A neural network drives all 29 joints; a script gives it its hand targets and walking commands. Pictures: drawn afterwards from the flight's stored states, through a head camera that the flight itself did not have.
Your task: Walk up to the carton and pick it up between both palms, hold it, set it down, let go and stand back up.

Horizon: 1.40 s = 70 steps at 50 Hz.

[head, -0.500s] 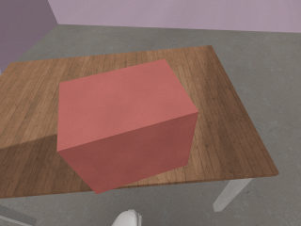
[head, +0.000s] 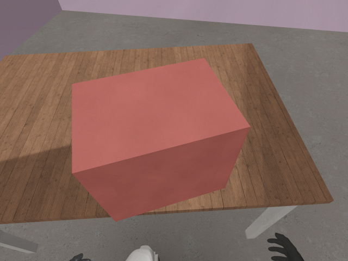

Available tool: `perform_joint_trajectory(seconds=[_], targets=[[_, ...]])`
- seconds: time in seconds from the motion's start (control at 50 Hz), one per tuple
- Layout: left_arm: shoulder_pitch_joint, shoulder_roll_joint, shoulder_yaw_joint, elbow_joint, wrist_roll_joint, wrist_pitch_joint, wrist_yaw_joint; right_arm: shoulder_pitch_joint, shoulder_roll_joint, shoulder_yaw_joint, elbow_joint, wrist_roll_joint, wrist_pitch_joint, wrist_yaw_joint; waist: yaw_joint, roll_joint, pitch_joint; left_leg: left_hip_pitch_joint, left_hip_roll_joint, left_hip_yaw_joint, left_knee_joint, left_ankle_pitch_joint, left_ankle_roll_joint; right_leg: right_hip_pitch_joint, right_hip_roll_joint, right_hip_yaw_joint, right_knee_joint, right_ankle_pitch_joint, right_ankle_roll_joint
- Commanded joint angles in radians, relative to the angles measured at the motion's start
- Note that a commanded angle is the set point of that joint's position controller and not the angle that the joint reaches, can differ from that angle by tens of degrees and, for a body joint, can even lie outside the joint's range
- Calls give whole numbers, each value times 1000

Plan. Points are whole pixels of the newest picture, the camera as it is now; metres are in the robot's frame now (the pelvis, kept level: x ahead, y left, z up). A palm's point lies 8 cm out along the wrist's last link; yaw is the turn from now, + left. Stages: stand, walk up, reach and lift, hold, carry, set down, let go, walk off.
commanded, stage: walk up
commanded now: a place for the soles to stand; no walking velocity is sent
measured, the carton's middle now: (158, 142) +0.39 +0.05 +0.03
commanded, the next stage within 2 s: stand in 1.94 s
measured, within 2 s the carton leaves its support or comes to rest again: neither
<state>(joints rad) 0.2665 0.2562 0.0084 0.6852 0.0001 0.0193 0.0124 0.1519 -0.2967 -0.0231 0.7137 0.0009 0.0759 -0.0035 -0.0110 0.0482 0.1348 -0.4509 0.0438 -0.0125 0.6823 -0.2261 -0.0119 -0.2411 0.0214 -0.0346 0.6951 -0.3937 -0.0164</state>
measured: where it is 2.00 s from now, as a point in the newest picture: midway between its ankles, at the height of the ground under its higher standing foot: outside the picture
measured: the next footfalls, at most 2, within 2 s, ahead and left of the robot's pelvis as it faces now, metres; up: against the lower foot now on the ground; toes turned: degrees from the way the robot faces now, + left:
left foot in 0.18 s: +0.06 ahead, +0.14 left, +0.00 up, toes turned -1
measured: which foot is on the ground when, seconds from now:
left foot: down 0.00-0.00, up 0.02-0.16, down 0.18-1.00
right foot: down 0.00-1.00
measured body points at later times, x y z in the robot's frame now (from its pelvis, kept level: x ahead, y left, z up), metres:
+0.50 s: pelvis -0.02 +0.02 +0.02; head -0.01 +0.02 +0.47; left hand +0.09 +0.27 -0.10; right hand +0.08 -0.23 -0.11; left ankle +0.03 +0.14 -0.71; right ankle -0.02 -0.11 -0.71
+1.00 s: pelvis -0.01 +0.02 +0.02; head +0.01 +0.03 +0.47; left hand +0.04 +0.29 -0.11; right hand +0.06 -0.24 -0.11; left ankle +0.03 +0.14 -0.71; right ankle -0.02 -0.11 -0.71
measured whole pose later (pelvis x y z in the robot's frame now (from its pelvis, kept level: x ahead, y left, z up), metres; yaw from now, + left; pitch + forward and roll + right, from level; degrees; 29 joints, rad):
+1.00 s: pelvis -0.01 +0.02 +0.02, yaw +2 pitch -1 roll -1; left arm 0.34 0.27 0.00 0.76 0.02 0.01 0.00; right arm 0.31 -0.26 0.00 0.80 0.00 0.03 0.01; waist 0.00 -0.01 0.06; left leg -0.31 -0.01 -0.03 0.56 -0.23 0.01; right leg -0.22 -0.03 -0.03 0.54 -0.31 0.02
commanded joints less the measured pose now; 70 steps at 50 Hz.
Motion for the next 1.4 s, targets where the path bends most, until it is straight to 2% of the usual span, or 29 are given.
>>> perform_joint_trajectory(seconds=[0.0,0.02,0.04,0.1,0.12,0.14,0.18,0.2,0.22,0.28,0.32,0.36,0.4,0.52,0.54,0.7,0.76,0.8,0.82,0.88,0.92,0.94,1.0,1.16,1.22,1.26,1.3,1.32,1.38], targets=[[-67,251,80,-105,21,-39,11,19,-120,-40,-71,1,-28,-7,2,-154,-13,58,-21,-127,173,-220,7,-206,-361,447,-386,89,-168],[-78,222,66,-115,15,-38,7,45,-128,-39,-64,0,-33,-3,-12,-130,-20,92,-33,-95,162,-213,6,-177,-310,322,-373,176,-161],[-82,220,59,-111,15,-38,10,54,-127,-44,-60,-4,-43,1,-20,-169,-42,60,-46,-73,136,-202,15,-74,-279,224,-318,352,-147],[-18,202,57,-95,4,-38,4,56,-93,-40,-60,-28,-54,1,8,-216,-106,81,-36,-13,17,-105,6,67,-246,173,-191,731,-96],[-12,200,56,-102,3,-33,3,63,-78,-30,-70,-20,-63,1,0,-265,-137,101,-35,8,-73,-69,5,117,-228,128,-160,761,-94],[-4,220,65,-94,4,-24,4,72,-74,-33,-69,-12,-70,2,-8,-247,-162,173,-32,12,-180,54,16,111,-229,121,-120,713,-84],[55,182,49,-103,7,-25,1,106,-135,-50,-58,-21,-79,8,7,-108,-256,425,49,-132,-170,372,78,-48,-158,103,-39,476,-42],[68,120,34,-118,10,-27,-4,123,-151,-45,-47,-14,-83,3,16,-12,-315,495,142,-232,-176,512,140,-109,-102,50,11,264,-13],[55,106,29,-115,10,-22,0,132,-170,-36,-36,-3,-79,-2,4,51,-294,369,201,-281,-176,522,222,-33,-71,47,0,143,22],[48,132,36,-81,12,-17,-6,65,-124,-20,-49,3,-63,3,23,40,-215,195,102,-156,-224,205,128,85,-97,78,-165,111,3],[41,155,37,-83,16,-20,-6,68,-120,-16,-51,5,-59,4,26,33,-167,183,41,-124,-189,165,78,49,-132,111,-210,173,-14],[12,180,44,-75,16,-24,-7,92,-136,-23,-48,7,-59,7,7,-19,-131,208,32,-115,-203,98,66,-28,-139,123,-230,82,-30],[8,166,39,-73,14,-28,-8,97,-142,-25,-41,1,-61,10,14,4,-89,180,46,-139,-243,-10,73,-35,-116,108,-249,34,-22],[38,172,39,-41,13,-38,-13,99,-124,-19,-29,5,-74,12,19,-57,-59,129,34,-142,-276,-135,65,-31,-121,116,-282,-19,-23],[36,173,37,-50,12,-38,-13,123,-128,-18,-27,1,-74,12,12,-27,-59,128,32,-143,-280,-160,65,-57,-126,138,-289,-54,-28],[43,174,40,-47,12,-44,-15,144,-126,-23,-9,1,-79,13,9,-74,-101,182,20,-133,-255,-133,60,-78,-132,130,-326,-105,-26],[37,173,38,-43,13,-44,-11,135,-138,-26,-23,-3,-80,10,3,-80,-76,158,26,-138,-251,-119,69,-75,-124,126,-306,-40,-29],[64,167,37,-34,16,-45,-14,161,-142,-28,-20,2,-79,8,6,-45,-110,188,36,-145,-262,-97,60,-69,-126,115,-290,-17,-33],[78,157,36,-24,13,-44,-12,152,-138,-22,-15,1,-80,8,23,14,-90,134,43,-163,-275,-91,68,-20,-115,108,-265,44,-28],[97,174,35,-13,14,-43,-11,137,-121,-22,-19,-1,-81,9,19,-40,-131,163,33,-143,-258,-45,73,4,-118,96,-274,65,-18],[86,169,37,-28,16,-44,-8,156,-129,-20,-16,-1,-80,9,22,-10,-131,156,30,-150,-243,-6,66,-1,-130,105,-266,65,-32],[69,172,39,-38,18,-44,-7,146,-126,-28,-19,-2,-78,7,7,-58,-146,175,25,-134,-237,8,74,-5,-128,95,-268,82,-22],[85,148,28,-26,14,-39,-3,169,-141,-19,-11,-4,-81,3,19,-11,-144,183,40,-148,-220,111,80,16,-120,88,-245,170,-19],[68,161,34,-31,11,-38,3,155,-122,-19,-11,4,-82,-3,6,-34,-165,223,34,-121,-158,306,78,38,-139,78,-225,329,-23],[43,160,36,-38,14,-33,-2,143,-120,-16,-5,3,-77,-4,6,-83,-174,223,34,-127,-168,300,82,47,-133,67,-224,297,-13],[44,163,37,-41,11,-30,-3,117,-130,-16,-15,4,-73,-4,17,-24,-125,184,24,-133,-187,255,74,27,-129,59,-216,252,-22],[42,166,36,-46,15,-27,-5,92,-128,-12,-19,2,-73,-4,18,-62,-106,155,31,-141,-202,192,77,29,-127,55,-227,223,-5],[52,157,36,-37,10,-26,-5,96,-123,-11,-6,2,-72,-3,28,-32,-114,161,30,-135,-194,214,70,46,-130,64,-239,229,-11],[40,178,38,-37,17,-30,0,108,-121,-10,-12,8,-80,-2,3,-44,-147,184,33,-144,-189,199,76,50,-130,69,-218,250,-18]])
